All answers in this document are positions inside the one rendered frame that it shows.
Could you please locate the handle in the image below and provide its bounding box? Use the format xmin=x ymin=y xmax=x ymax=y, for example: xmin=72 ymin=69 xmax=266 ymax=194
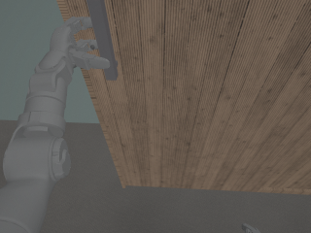
xmin=86 ymin=0 xmax=119 ymax=81

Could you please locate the right robot hand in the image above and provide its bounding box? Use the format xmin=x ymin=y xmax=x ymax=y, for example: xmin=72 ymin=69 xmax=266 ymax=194
xmin=241 ymin=223 xmax=260 ymax=233

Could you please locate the left robot hand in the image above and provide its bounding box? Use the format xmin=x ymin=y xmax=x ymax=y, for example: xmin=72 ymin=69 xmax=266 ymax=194
xmin=50 ymin=17 xmax=111 ymax=70

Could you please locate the wardrobe door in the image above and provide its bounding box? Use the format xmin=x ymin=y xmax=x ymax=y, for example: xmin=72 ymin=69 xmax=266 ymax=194
xmin=263 ymin=140 xmax=311 ymax=189
xmin=65 ymin=0 xmax=311 ymax=192

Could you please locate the left robot upper arm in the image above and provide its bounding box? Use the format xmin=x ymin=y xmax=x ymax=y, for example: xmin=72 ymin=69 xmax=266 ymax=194
xmin=0 ymin=136 xmax=71 ymax=233

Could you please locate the left robot forearm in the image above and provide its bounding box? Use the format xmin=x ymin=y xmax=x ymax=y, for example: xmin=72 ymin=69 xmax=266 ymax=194
xmin=2 ymin=50 xmax=74 ymax=180

